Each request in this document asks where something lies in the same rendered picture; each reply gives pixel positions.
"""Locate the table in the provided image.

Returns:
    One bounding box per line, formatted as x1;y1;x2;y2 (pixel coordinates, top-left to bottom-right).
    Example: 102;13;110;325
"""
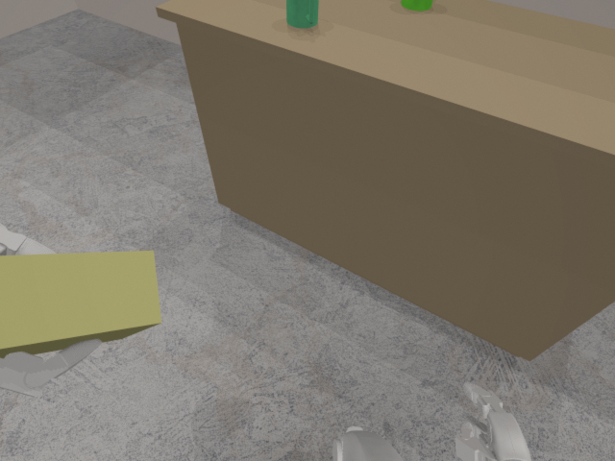
156;0;615;361

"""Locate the sponge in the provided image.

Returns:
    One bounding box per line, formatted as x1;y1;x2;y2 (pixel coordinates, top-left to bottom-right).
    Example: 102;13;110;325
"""
0;251;161;358

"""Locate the right robot hand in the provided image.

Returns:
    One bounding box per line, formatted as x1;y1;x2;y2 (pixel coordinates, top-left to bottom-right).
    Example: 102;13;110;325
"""
455;382;531;461

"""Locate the right robot thigh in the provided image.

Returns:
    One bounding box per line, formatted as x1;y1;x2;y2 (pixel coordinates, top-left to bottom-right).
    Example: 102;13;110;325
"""
332;430;404;461

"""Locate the left robot hand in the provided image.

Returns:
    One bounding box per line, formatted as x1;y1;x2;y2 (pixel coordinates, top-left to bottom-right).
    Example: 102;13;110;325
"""
0;223;102;397

